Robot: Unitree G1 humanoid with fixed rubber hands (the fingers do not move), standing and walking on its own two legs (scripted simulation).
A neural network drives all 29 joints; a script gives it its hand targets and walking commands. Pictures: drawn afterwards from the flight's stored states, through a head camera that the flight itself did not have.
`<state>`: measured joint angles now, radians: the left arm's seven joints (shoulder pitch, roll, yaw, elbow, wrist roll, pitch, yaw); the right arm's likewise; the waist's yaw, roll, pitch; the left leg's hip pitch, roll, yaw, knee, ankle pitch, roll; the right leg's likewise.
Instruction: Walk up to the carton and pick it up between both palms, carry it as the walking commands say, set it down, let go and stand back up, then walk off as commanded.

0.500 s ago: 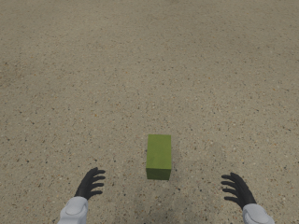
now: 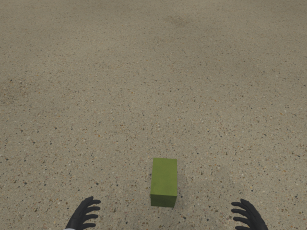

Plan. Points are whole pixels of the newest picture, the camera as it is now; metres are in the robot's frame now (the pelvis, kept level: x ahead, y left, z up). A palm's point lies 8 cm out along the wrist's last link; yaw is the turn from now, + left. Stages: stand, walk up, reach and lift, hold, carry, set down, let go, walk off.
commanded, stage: let go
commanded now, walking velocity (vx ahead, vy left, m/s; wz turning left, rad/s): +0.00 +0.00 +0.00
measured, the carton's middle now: (163, 182) +0.51 -0.01 -0.66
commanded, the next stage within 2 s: stand in 0.02 s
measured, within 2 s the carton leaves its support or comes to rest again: neither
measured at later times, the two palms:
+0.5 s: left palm out of the picture +0.11 +0.28 -0.10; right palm out of the picture +0.10 -0.28 -0.09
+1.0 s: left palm out of the picture +0.04 +0.28 -0.11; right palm out of the picture +0.06 -0.30 -0.11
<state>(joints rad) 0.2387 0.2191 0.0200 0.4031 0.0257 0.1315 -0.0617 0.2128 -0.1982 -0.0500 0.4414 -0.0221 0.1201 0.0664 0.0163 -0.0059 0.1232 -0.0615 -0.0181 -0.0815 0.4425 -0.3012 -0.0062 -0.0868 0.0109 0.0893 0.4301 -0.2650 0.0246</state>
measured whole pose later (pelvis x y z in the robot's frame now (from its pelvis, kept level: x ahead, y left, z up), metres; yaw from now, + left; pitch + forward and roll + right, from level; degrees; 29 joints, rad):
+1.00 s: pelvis -0.03 -0.01 -0.01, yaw +0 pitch -3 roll +0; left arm 0.28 0.31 0.03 0.87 0.04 -0.01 0.01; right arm 0.26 -0.32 -0.05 0.85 -0.03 -0.01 -0.01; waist 0.01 0.01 -0.04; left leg -0.20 -0.01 -0.09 0.54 -0.30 -0.01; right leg -0.22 0.02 0.08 0.53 -0.26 0.01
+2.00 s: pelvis -0.04 +0.00 +0.00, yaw +0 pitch -4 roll +0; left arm 0.18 0.34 0.01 1.07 0.02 -0.02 0.01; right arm 0.16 -0.33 -0.02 1.02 -0.01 -0.02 0.00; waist 0.01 0.01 0.03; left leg -0.13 -0.02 -0.09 0.43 -0.23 -0.01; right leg -0.16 0.01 0.08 0.41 -0.19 0.02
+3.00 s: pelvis -0.02 -0.16 -0.01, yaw +1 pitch +1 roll +0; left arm 0.20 0.24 0.05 1.00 0.03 0.08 -0.01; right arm 0.37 -0.15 -0.06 1.05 -0.05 0.01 -0.06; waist -0.07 0.01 0.04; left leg -0.23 0.16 0.06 0.57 -0.35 -0.10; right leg -0.33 -0.06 -0.04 0.63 -0.34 0.08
